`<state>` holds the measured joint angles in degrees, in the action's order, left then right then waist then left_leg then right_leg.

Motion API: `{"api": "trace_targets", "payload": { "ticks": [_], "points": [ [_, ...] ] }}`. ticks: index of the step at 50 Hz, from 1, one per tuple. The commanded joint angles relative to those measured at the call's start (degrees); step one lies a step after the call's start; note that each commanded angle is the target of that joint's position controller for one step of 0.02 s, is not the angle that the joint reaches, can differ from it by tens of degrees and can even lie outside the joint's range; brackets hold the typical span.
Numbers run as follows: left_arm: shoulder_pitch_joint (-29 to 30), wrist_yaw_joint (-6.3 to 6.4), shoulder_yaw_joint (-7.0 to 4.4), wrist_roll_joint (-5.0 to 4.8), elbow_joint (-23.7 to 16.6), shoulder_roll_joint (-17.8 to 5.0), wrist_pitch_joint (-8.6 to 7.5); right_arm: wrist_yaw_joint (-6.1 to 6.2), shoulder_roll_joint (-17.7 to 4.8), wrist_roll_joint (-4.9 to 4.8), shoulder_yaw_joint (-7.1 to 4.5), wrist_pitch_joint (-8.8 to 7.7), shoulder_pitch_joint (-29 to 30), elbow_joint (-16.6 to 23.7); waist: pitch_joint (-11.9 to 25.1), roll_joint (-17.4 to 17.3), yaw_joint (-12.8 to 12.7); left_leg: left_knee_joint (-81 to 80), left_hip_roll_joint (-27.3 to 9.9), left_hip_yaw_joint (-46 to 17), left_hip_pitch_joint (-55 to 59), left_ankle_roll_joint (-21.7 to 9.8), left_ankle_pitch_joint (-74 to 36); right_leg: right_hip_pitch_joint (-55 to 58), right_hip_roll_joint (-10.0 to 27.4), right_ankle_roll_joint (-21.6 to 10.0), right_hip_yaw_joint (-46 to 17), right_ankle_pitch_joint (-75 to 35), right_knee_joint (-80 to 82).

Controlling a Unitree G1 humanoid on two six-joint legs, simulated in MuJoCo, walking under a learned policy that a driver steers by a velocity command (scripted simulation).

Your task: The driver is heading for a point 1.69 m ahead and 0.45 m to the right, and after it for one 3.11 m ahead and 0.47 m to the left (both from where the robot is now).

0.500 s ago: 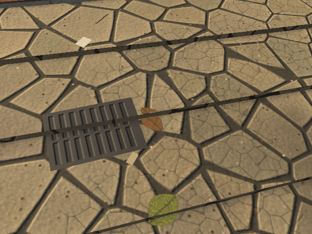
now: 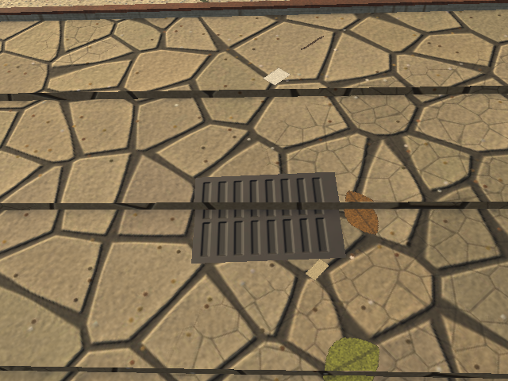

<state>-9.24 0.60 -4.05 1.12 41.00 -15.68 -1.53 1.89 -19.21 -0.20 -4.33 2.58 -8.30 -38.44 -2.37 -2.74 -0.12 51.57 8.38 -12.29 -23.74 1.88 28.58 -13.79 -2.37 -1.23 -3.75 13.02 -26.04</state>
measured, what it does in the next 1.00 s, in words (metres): steps on the spot, turning right: left foot, then right foot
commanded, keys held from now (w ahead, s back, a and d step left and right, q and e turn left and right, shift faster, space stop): e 0.86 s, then no key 0.06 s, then q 0.08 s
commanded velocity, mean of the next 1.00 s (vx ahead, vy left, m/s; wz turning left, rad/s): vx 0.00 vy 0.00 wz -0.39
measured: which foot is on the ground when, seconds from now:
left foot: up 0.00-0.20, down 0.22-0.60, up 0.62-1.00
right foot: down 0.00-0.26, up 0.28-0.58, down 0.60-1.00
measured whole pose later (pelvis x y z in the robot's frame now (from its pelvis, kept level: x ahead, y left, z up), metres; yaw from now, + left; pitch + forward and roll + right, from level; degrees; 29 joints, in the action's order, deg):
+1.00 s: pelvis -0.02 -0.04 +0.00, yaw -29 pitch +1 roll +1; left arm -9.5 1.1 -2.5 0.3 35.8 -17.9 1.6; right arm 1.5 -18.2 -0.2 -4.0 0.5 -8.9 -42.8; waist -2.9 -0.9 -0.7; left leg 43.5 -0.5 -4.2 -23.5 5.4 19.1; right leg -15.2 -5.6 -3.8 -7.9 12.0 -26.9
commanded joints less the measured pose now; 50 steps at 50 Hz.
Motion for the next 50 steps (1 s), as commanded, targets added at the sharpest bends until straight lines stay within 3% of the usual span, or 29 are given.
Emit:
{"api": "trace_targets", "payload": {
  "ticks": [1, 3, 5, 6, 8, 10, 11, 12, 13, 14, 15, 16, 18, 22, 24, 26, 29, 30, 31, 32, 33, 34, 35, 36, 37, 39, 44, 47, 50],
  "points": [
    [6.9, -0.38, 0.75, -0.94, -4.2, -3.1, -1.22, 0.33, -3.4, 1.13, -1.29, -0.01, -4.5, 0.5, 4.3, 9.4, 3.5, 6.0, -6.2, 0.4, -0.2, 4.1, -1.8, 3.0, 13.9, -9.5, -14.5, -14.9, 8.1],
    [5.4, -0.42, 0.03, -1.27, -3.4, -6.0, -0.32, -0.12, -1.0, 0.97, -0.3, -0.6, -1.1, 1.4, 3.2, 11.9, 1.7, -4.8, -7.3, 6.6, 2.6, 5.1, -2.8, 3.4, 10.3, -8.8, -12.0, -18.3, 7.2],
    [0.8, -0.01, -1.43, -1.37, -2.9, -10.5, 0.8, 0.03, -1.6, 0.08, -0.4, -1.33, 2.2, 2.1, 3.9, 13.1, -1.3, -11.8, -5.8, 8.5, 3.6, 5.0, -1.6, 6.7, 10.4, -9.7, -14.4, -20.1, 5.3],
    [-0.3, 0.12, -1.74, -1.5, -2.9, -11.6, 1.16, 0.17, -2.5, -0.52, -0.72, -1.5, 2.0, 1.8, 4.5, 13.5, -1.7, -14.3, -5.4, 8.5, 3.8, 4.7, -2.4, 8.4, 11.1, -10.3, -16.7, -20.1, 5.1],
    [0.0, 0.31, -1.89, -2.22, -3.2, -11.9, 1.54, 0.4, -3.3, -1.04, -1.1, -1.78, 0.4, 0.8, 4.9, 13.9, -1.1, -20.7, -5.0, 8.2, 5.2, 3.6, -5.8, 9.7, 11.7, -10.6, -20.0, -20.1, 4.9],
    [1.7, 0.66, -1.85, -3.21, -3.7, -11.5, 1.97, 0.14, -3.2, -0.8, -1.28, -2.29, -2.6, -0.7, 5.6, 13.4, 0.9, -31.0, -4.7, 8.8, 11.3, 1.5, -14.3, 7.7, 10.5, -9.0, -20.5, -21.2, 3.5],
    [1.3, 0.98, -1.75, -3.37, -3.7, -10.9, 2.05, 0.01, -4.3, -0.51, -1.64, -2.56, -3.6, -1.1, 7.0, 12.0, 1.1, -32.7, -6.5, 8.0, 17.0, 0.2, -19.0, 4.0, 9.5, -7.2, -19.8, -19.8, 2.4],
    [1.1, 1.1, -1.31, -2.95, -4.1, -9.3, 1.83, 0.16, -6.3, 0.22, -2.15, -2.59, -5.7, -1.2, 9.0, 8.2, 1.5, -31.3, -12.0, 4.9, 23.7, -2.0, -24.8, -2.1, 7.6, -4.6, -17.2, -14.6, -1.2],
    [2.2, 1.09, -0.8, -3.02, -5.9, -6.6, 1.52, -0.01, -10.5, 0.92, -3.33, -2.14, -5.0, -2.2, 6.9, -6.8, -0.5, -30.7, -17.6, -1.4, 23.0, -7.4, -30.0, -9.8, 0.6, -1.1, -7.1, -3.0, -7.2],
    [1.7, 1.04, -0.94, -2.46, -5.5, -8.0, 1.33, -0.12, -8.4, 1.62, -2.92, -2.1, -3.7, -1.0, 6.0, -10.5, 1.2, -33.2, -24.9, -7.5, 23.1, -13.5, -36.6, -14.3, -1.9, 1.4, -2.8, 12.5, -14.7],
    [1.5, 0.92, -2.06, -2.51, -5.1, -10.4, 1.34, 0.22, -6.0, 2.3, -2.06, -2.33, -2.6, -0.2, 5.3, -9.7, 1.8, -34.0, -29.4, -9.7, 22.2, -17.3, -42.6, -17.2, -1.1, 2.8, -1.9, 22.4, -27.5],
    [-0.3, 0.87, -2.75, -2.63, -4.1, -11.0, 1.82, 0.6, -5.0, 2.05, -1.48, -2.62, -1.0, 0.3, 4.9, -5.9, 0.4, -33.3, -28.9, -7.2, 21.0, -17.2, -45.0, -17.9, -0.1, 3.7, -2.5, 22.5, -35.2],
    [-1.9, 0.78, -2.29, -2.44, -3.2, -8.5, 3.19, 0.88, -4.4, 0.2, -1.21, -3.13, 1.9, 0.1, 2.8, -3.8, -0.9, -31.8, -25.5, -0.6, 21.2, -14.3, -45.4, -20.4, 1.7, 5.4, -2.8, 16.7, -37.3],
    [2.4, -0.42, -0.94, -2.66, -6.3, -6.4, 3.66, 1.19, -6.0, 0.41, -1.71, -2.16, -0.2, -1.0, 3.1, -6.2, 1.8, -32.0, -23.4, 5.7, 22.7, -14.2, -44.8, -18.2, 3.5, 7.0, 2.2, 11.1, -28.6],
    [3.7, -1.24, -0.51, -2.6, -7.8, -6.3, 3.71, 1.02, -7.7, 0.27, -2.19, -1.75, -0.2, -1.0, 3.9, -6.9, 2.5, -31.9, -24.0, 7.4, 21.4, -14.1, -44.4, -13.5, 4.2, 6.3, 4.1, 10.4, -22.1],
    [2.8, -1.79, -0.88, -2.68, -8.5, -7.7, 3.91, 0.6, -9.3, -0.22, -2.62, -1.61, -0.4, -1.3, 4.4, -7.2, 2.2, -30.9, -25.0, 8.0, 20.3, -13.7, -43.9, -9.5, 3.7, 5.1, 6.0, 9.6, -17.2],
    [-1.9, -1.96, -1.75, -2.31, -7.7, -8.7, 4.43, -0.02, -9.3, -1.75, -2.56, -2.19, 0.7, -1.7, 4.7, -5.8, -0.8, -25.0, -24.2, 10.9, 16.9, -10.1, -38.3, -0.6, 1.6, 1.5, 8.6, -0.1, -3.5],
    [-4.5, -1.38, -2.58, -2.06, -7.2, -10.4, 4.47, -0.4, -7.4, -1.47, -2.07, -2.66, -2.5, -3.0, 5.7, -1.7, -1.4, -18.6, -21.5, 14.2, 12.5, -6.6, -31.7, 6.6, 1.2, -0.5, 6.1, -7.4, 1.7],
    [-7.2, -0.35, -4.26, -2.32, -7.8, -16.7, 4.39, -0.68, -4.3, 1.19, -1.09, -2.97, -3.7, -2.1, 7.4, 12.7, -1.1, -2.5, -15.6, 19.6, -0.9, -0.6, -11.4, 17.4, 12.7, -5.3, -10.7, -28.1, 3.8],
    [-7.6, -0.7, -4.25, -0.45, -9.3, -20.0, 3.23, -0.33, -2.7, 2.15, -0.34, -3.12, 1.2, 1.4, 9.7, 19.6, -2.7, 10.4, -7.2, 14.2, -12.0, 2.2, 12.7, 16.2, 25.6, -18.5, -29.3, -38.3, 5.0],
    [-7.6, -1.26, -3.5, 0.23, -9.2, -16.8, 1.89, 0.02, -5.6, 0.97, -1.24, -2.82, 3.4, 1.4, 10.9, 11.2, -4.7, 17.7, -8.9, 8.2, -12.6, 2.0, 11.6, 14.1, 24.7, -20.3, -27.1, -30.0, 7.2],
    [-4.6, -1.22, -2.87, -0.14, -9.0, -15.1, 1.03, 0.12, -6.3, -0.15, -1.54, -2.51, 3.3, 1.3, 7.6, 10.0, -2.6, 18.0, -10.2, 7.4, -12.8, 1.1, 6.2, 10.8, 21.0, -17.0, -21.7, -23.2, 7.8],
    [-1.4, -0.88, -2.64, -1.14, -9.1, -13.7, 0.9, 0.57, -6.4, -0.01, -1.85, -2.16, 1.9, 0.0, 5.5, 7.5, -1.0, 15.5, -11.2, 7.2, -12.6, 0.9, 1.0, 8.8, 17.5, -13.5, -18.1, -16.1, 8.0],
    [0.7, -0.52, -2.08, -1.87, -9.4, -12.5, 1.09, 0.96, -7.1, 0.57, -2.12, -1.88, 1.6, -0.3, 4.3, 8.0, -0.2, 13.2, -11.5, 7.0, -11.8, 1.3, -2.8, 6.9, 15.7, -11.8, -16.4, -14.5, 8.3],
    [1.2, -0.13, -1.74, -1.75, -9.7, -12.2, 1.3, 0.86, -6.7, 0.76, -2.13, -1.89, 0.9, -0.6, 4.7, 9.2, 0.3, 13.7, -10.5, 7.6, -9.3, 1.8, -5.7, 4.8, 14.0, -11.4, -15.1, -15.5, 8.6],
    [1.1, 0.37, -1.55, -1.34, -10.0, -11.8, 1.55, 0.57, -5.5, 0.46, -1.92, -2.14, -0.6, -0.8, 6.2, 9.7, 0.8, 11.9, -9.3, 7.8, -7.7, 2.6, -8.7, 4.8, 12.8, -11.9, -14.1, -16.4, 8.6],
    [-0.4, 1.13, -1.83, -1.5, -9.6, -12.5, 2.15, 0.39, -4.2, 0.31, -1.21, -2.55, 1.4, 0.0, 5.9, 10.2, -0.6, -0.6, -8.5, 6.8, -7.1, 4.1, -10.1, 6.5, 12.2, -12.2, -17.0, -10.8, 7.6],
    [0.0, 0.92, -1.37, -0.98, -9.3, -11.7, 2.41, -0.14, -4.0, 0.01, -0.85, -2.8, 1.0, -0.3, 6.1, 10.9, -1.3, -5.6, -9.1, 7.5, -2.5, 3.9, -9.6, 4.5, 12.3, -12.2, -17.4, -9.4, 6.7],
    [0.6, 0.37, 0.12, -0.33, -8.2, -8.7, 2.46, -0.83, -3.1, -0.18, -0.2, -3.16, 0.5, -0.5, 6.5, 10.8, -1.8, -11.5, -10.3, 8.7, 4.4, 3.0, -9.3, 2.6, 12.5, -11.9, -16.7, -12.1, 5.3]
  ]
}}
